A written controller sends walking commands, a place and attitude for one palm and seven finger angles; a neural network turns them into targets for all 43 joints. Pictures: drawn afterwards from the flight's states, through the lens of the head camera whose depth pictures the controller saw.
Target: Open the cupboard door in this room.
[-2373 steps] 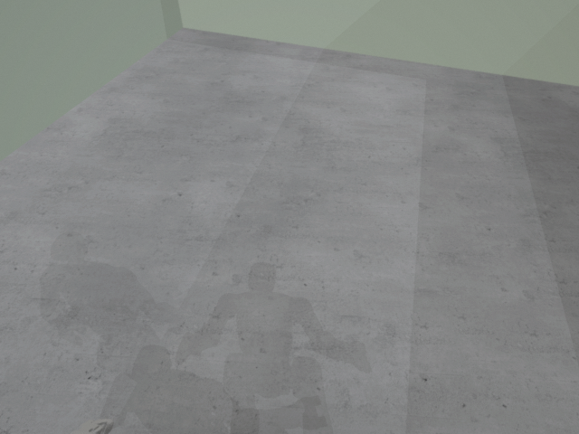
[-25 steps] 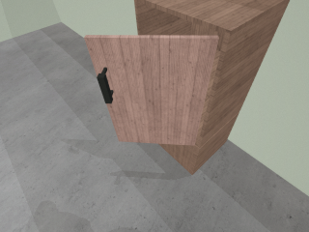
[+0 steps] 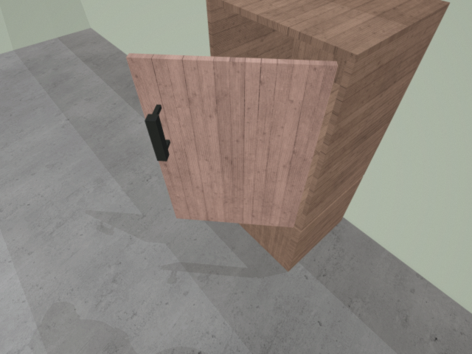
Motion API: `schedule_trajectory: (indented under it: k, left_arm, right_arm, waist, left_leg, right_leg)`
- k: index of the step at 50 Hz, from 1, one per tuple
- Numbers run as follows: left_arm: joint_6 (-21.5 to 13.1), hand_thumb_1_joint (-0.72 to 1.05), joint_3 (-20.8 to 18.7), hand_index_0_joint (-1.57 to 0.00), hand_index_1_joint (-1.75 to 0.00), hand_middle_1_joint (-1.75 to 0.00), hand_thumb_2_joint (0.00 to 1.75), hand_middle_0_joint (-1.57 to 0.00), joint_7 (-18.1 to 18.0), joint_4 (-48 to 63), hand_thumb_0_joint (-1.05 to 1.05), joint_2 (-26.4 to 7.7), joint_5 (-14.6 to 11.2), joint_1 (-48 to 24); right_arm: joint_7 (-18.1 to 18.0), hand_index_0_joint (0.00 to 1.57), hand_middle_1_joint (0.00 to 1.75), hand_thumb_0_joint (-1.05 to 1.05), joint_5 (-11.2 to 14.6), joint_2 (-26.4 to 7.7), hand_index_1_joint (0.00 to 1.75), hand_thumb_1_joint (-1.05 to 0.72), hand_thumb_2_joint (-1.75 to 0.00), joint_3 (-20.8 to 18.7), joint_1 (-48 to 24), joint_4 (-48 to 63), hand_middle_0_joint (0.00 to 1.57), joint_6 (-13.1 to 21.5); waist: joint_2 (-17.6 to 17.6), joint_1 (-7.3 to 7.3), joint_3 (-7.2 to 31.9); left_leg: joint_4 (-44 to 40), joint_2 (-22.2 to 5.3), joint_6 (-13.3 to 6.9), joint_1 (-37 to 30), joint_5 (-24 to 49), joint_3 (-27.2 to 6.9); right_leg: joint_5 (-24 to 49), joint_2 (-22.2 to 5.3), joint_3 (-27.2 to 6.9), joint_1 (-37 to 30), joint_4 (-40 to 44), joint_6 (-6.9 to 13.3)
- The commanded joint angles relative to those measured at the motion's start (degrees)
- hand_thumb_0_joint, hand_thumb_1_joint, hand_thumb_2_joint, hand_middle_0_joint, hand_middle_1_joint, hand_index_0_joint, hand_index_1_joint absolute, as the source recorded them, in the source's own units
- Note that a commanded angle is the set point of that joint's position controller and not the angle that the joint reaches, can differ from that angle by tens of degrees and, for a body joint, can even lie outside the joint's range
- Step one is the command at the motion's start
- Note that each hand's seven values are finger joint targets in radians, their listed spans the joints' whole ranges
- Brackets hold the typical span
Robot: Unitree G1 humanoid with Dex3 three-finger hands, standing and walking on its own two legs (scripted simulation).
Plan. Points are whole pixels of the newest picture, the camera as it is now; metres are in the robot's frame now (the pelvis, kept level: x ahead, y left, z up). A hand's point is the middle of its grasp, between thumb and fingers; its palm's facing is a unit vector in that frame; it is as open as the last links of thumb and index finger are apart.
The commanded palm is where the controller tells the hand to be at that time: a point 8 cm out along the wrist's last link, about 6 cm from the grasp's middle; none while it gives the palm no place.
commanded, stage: look again from close up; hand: left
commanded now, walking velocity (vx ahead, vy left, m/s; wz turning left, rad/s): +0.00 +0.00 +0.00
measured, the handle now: (160, 133) +0.57 +0.21 +0.03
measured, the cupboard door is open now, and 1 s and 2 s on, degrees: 43 43 43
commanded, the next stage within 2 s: raise the hand with hooked fingers in 0.38 s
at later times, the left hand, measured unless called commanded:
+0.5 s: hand out of the picture +0.01 +0.18 -0.17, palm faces +0.02 -0.98 -0.22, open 7.3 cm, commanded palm +0.10 +0.23 -0.07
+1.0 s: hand out of the picture +0.13 +0.22 -0.05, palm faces +0.04 -1.00 -0.03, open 9.2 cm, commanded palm +0.13 +0.27 -0.03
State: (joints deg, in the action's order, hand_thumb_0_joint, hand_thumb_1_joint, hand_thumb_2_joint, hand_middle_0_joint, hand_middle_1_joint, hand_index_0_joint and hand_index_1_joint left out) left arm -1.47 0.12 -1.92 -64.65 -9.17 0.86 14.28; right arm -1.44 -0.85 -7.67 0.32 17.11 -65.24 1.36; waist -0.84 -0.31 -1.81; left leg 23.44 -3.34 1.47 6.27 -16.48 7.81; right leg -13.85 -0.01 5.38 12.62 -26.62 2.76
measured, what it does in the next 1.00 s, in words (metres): lowers itself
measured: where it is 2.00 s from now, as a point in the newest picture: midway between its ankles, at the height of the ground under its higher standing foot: outside the picture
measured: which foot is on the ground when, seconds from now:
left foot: down 0.00-1.00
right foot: down 0.00-1.00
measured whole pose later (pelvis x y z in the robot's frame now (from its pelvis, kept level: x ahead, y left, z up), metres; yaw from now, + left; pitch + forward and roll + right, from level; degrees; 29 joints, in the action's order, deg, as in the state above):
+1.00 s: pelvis -0.05 +0.01 -0.08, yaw +3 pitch +11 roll -1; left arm -27.0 -9.7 20.3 -5.4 -13.0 -14.8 22.1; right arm -1.8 1.8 -16.4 -1.8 8.7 -25.8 15.3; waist 1.8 2.5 5.8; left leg 64.4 -3.0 0.0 44.2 -30.8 1.7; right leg -25.8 -3.4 8.2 46.6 -61.9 2.7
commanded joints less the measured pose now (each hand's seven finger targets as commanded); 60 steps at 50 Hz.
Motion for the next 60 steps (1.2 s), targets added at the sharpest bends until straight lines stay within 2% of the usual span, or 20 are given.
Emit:
schedule_trajectory:
  k: [1, 23, 24, 25, 26, 27, 28, 29, 30, 31, 32, 33, 35, 38, 42, 46, 50, 52, 57, 60]
  left_arm:
    - [-0.72, 0.90, -1.13, -0.20, -0.30, -0.30, 0.90, -0.20, -0.19, 1.92, 0.00, -5.73, -0.27, 3.14]
    - [-0.57, 0.90, -1.26, -0.20, -0.30, -0.30, 0.90, -0.20, -0.19, 1.83, 0.00, -5.83, -0.12, 3.45]
    - [-0.83, 0.90, -1.05, -0.20, -0.30, -0.30, 0.90, -0.20, -2.36, -1.01, 0.00, -6.21, 0.08, 9.00]
    - [-13.64, 0.88, -4.99, -0.20, -0.32, -0.32, 0.89, -0.20, -0.52, 85.38, 0.00, -17.48, -12.47, -34.37]
    - [-10.87, 0.85, -6.73, -0.20, -0.33, -0.33, 0.88, -0.20, -3.15, 71.84, 0.00, -15.17, -7.64, -9.78]
    - [-3.57, 0.83, -0.42, -0.21, -0.34, -0.34, 0.87, -0.21, -4.25, 62.86, 0.00, -3.08, -9.15, 6.22]
    - [-3.38, 0.81, 1.53, -0.21, -0.36, -0.36, 0.86, -0.21, -2.93, 62.18, 0.00, 0.91, -10.77, 4.68]
    - [-5.99, 0.78, -1.28, -0.21, -0.37, -0.37, 0.85, -0.21, -1.61, 62.70, 0.00, -1.99, -11.26, 0.35]
    - [-9.47, 0.76, -4.42, -0.21, -0.39, -0.39, 0.84, -0.21, 0.42, 61.36, 0.00, -4.20, -11.18, 0.69]
    - [-12.72, 0.74, -5.57, -0.21, -0.40, -0.40, 0.83, -0.21, 3.01, 56.19, 0.00, -2.58, -11.65, 7.58]
    - [-16.15, 0.71, -7.39, -0.21, -0.42, -0.42, 0.82, -0.21, 6.09, 52.53, 0.00, -2.71, -12.15, 14.26]
    - [-20.12, 0.69, -6.48, -0.22, -0.43, -0.43, 0.81, -0.22, 9.57, 51.75, 0.00, -0.33, -13.13, 18.45]
    - [-28.73, 0.64, -8.74, -0.22, -0.47, -0.47, 0.79, -0.22, 16.68, 50.87, 0.00, -1.74, -14.80, 18.38]
    - [-36.79, 0.57, -15.77, -0.22, -0.51, -0.51, 0.76, -0.22, 25.94, 51.84, 0.00, -10.01, -15.52, 15.17]
    - [-31.76, 0.48, -15.39, -0.23, -0.57, -0.57, 0.72, -0.23, 26.44, 64.96, 0.00, -10.54, -19.81, 3.84]
    - [-31.25, 0.39, -14.03, -0.24, -0.63, -0.63, 0.68, -0.24, 21.92, 78.90, 0.00, -11.86, -17.91, -3.86]
    - [-29.00, 0.29, -10.36, -0.24, -0.69, -0.69, 0.64, -0.24, 22.25, 77.41, 0.00, -11.42, -16.22, -8.01]
    - [-25.76, 0.25, -12.36, -0.25, -0.72, -0.72, 0.62, -0.25, 23.84, 72.29, 0.00, -13.65, -17.10, -7.69]
    - [-17.90, 0.13, -17.82, -0.25, -0.80, -0.80, 0.57, -0.25, 25.12, 68.52, 0.00, -15.90, -19.29, -2.89]
    - [-17.50, 0.06, -19.42, -0.26, -0.84, -0.84, 0.54, -0.26, 24.12, 69.34, 0.00, -15.86, -19.94, -2.40]
  right_arm:
    - [-0.46, 0.20, 0.30, 0.00, -0.09, -4.70, 0.30, -0.90, -0.90, -0.79, 4.50, 0.73, 0.20, 0.35]
    - [-0.71, 0.20, 0.30, 0.00, -0.12, -5.47, 0.30, -0.90, -0.90, -0.79, 3.22, 0.61, 0.20, 0.52]
    - [0.02, 0.20, 0.30, 0.00, 0.68, -7.99, 0.30, -0.90, -0.90, -1.74, -3.16, 4.39, 0.20, 0.39]
    - [-2.76, 0.20, 0.30, 0.00, 3.96, -17.47, 0.30, -0.90, -0.90, -1.79, -2.71, 25.24, 0.20, 9.84]
    - [-4.62, 0.20, 0.30, 0.00, 2.67, -13.23, 0.30, -0.90, -0.90, -1.51, -6.61, 22.39, 0.20, 14.49]
    - [-3.98, 0.20, 0.30, 0.00, 3.71, -10.52, 0.30, -0.90, -0.90, -1.96, -6.76, 23.16, 0.20, 16.34]
    - [-3.96, 0.20, 0.30, 0.00, 3.87, -11.91, 0.30, -0.90, -0.90, -1.93, -5.13, 21.15, 0.20, 16.88]
    - [-3.58, 0.20, 0.30, 0.00, 3.27, -13.84, 0.30, -0.90, -0.90, -3.17, -5.75, 23.99, 0.20, 17.90]
    - [-3.18, 0.20, 0.30, 0.00, 2.26, -14.98, 0.30, -0.90, -0.90, -4.25, -4.34, 25.35, 0.20, 18.52]
    - [-2.70, 0.20, 0.30, 0.00, 1.58, -14.53, 0.30, -0.90, -0.90, -4.76, -4.75, 27.07, 0.20, 18.96]
    - [-1.58, 0.20, 0.30, 0.00, 1.81, -14.41, 0.30, -0.90, -0.90, -5.09, -5.61, 29.33, 0.20, 19.37]
    - [-0.56, 0.20, 0.30, 0.00, 1.65, -13.63, 0.30, -0.90, -0.90, -5.04, -6.45, 31.59, 0.20, 19.48]
    - [0.94, 0.20, 0.30, 0.00, 1.70, -13.86, 0.30, -0.90, -0.90, -5.71, -8.25, 34.92, 0.20, 19.18]
    - [2.47, 0.20, 0.30, 0.00, 2.16, -15.28, 0.30, -0.90, -0.90, -6.57, -9.57, 39.98, 0.20, 18.08]
    - [1.24, 0.20, 0.30, 0.00, 3.16, -15.02, 0.30, -0.90, -0.90, -5.60, -10.23, 46.27, 0.20, 16.03]
    - [-0.51, 0.20, 0.30, 0.00, 2.88, -13.90, 0.30, -0.90, -0.90, -4.41, -6.63, 46.21, 0.20, 15.59]
    - [-1.66, 0.20, 0.30, 0.00, 2.80, -14.61, 0.30, -0.90, -0.90, -2.79, -5.28, 43.71, 0.20, 16.34]
    - [-2.24, 0.20, 0.30, 0.00, 2.96, -15.21, 0.30, -0.90, -0.90, -2.30, -5.33, 42.81, 0.20, 16.57]
    - [-2.41, 0.20, 0.30, 0.00, 3.28, -14.59, 0.30, -0.90, -0.90, -1.54, -7.18, 43.53, 0.20, 16.60]
    - [-2.31, 0.20, 0.30, 0.00, 3.13, -14.20, 0.30, -0.90, -0.90, -1.52, -6.83, 43.40, 0.20, 16.79]
  waist:
    - [1.34, -0.01, -0.95]
    - [0.81, 0.35, -2.02]
    - [2.47, 2.60, -3.94]
    - [-8.48, -3.99, 25.08]
    - [-14.34, 1.19, 26.16]
    - [-11.70, 0.30, 15.68]
    - [-1.63, -1.74, 7.54]
    - [6.90, -3.32, 2.17]
    - [11.66, -3.68, 3.97]
    - [14.30, -1.81, 3.48]
    - [10.06, 1.04, 4.03]
    - [11.27, 2.54, 6.04]
    - [12.55, 3.23, 7.37]
    - [5.42, 4.42, 12.96]
    - [2.48, 2.84, 16.76]
    - [-4.24, -0.36, 19.36]
    - [-4.80, -2.98, 16.80]
    - [-2.76, -2.76, 15.65]
    - [-2.36, 0.84, 18.72]
    - [0.77, 1.07, 18.81]
  left_leg:
    - [-3.75, -4.04, -2.30, 2.99, 7.36, -4.37]
    - [-4.58, -4.33, -2.61, 2.68, 8.78, -5.04]
    - [7.82, -5.08, -0.92, 8.48, 8.46, -1.98]
    - [0.34, 2.83, -2.93, -4.56, 17.29, -5.50]
    - [0.75, 2.26, -3.55, -5.37, 26.99, -4.73]
    - [1.12, 1.01, -1.86, -0.75, 25.86, -6.18]
    - [2.73, 0.73, -2.33, 2.99, 22.13, -6.55]
    - [5.13, 1.57, -3.10, 7.60, 16.09, -7.79]
    - [7.60, 2.29, -3.24, 10.51, 12.54, -7.50]
    - [9.93, 2.71, -2.91, 14.95, 8.97, -7.23]
    - [11.90, 3.57, -2.05, 18.41, 7.92, -6.80]
    - [14.00, 4.10, -1.49, 21.59, 6.77, -6.27]
    - [19.63, 4.74, -0.81, 29.51, 3.15, -5.46]
    - [27.36, 5.43, -1.11, 36.03, 0.87, -4.72]
    - [30.08, 5.67, -2.31, 38.57, -4.46, -5.03]
    - [31.10, 3.76, -2.94, 34.99, -3.43, -6.76]
    - [30.41, 2.85, -3.10, 34.41, -5.36, -9.22]
    - [29.69, 2.81, -2.94, 35.52, -6.27, -9.81]
    - [25.29, 3.35, -2.43, 34.34, -4.07, -10.10]
    - [23.66, 3.22, -2.33, 33.91, -3.19, -10.02]
  right_leg:
    - [14.23, -7.24, -7.59, -2.21, 4.44, 0.39]
    - [13.93, -7.10, -7.09, -2.22, 4.34, 0.42]
    - [34.04, -10.59, -9.93, -1.80, 3.27, -2.08]
    - [27.59, -5.09, -8.18, -10.15, -0.57, -0.37]
    - [20.00, -2.54, -6.16, -9.93, -3.49, 0.83]
    - [12.62, -2.34, -3.22, -2.75, -2.28, -0.11]
    - [13.17, -1.86, -1.08, 1.53, -1.26, -1.28]
    - [11.05, -1.72, -0.61, 6.25, -1.36, -2.17]
    - [7.65, -1.61, -0.07, 9.47, -2.52, -2.70]
    - [3.63, -1.63, 0.07, 12.24, -4.42, -2.85]
    - [2.82, -2.08, -0.81, 11.75, -7.03, -2.10]
    - [2.19, -2.07, -0.90, 12.22, -10.27, -1.75]
    - [0.82, -2.39, -2.80, 14.87, -15.65, -1.37]
    - [-1.50, -3.77, -7.56, 17.26, -21.12, -0.19]
    - [-12.82, -2.89, -9.80, 20.84, -21.09, -1.17]
    - [-10.59, -1.57, -8.22, 22.86, -22.15, -1.23]
    - [-10.72, -0.27, -4.95, 26.70, -23.12, -1.18]
    - [-12.13, 0.20, -4.56, 25.60, -22.25, -1.17]
    - [-10.88, -0.10, -3.21, 19.33, -20.39, -1.18]
    - [-10.50, -0.40, -2.63, 18.10, -19.33, -1.68]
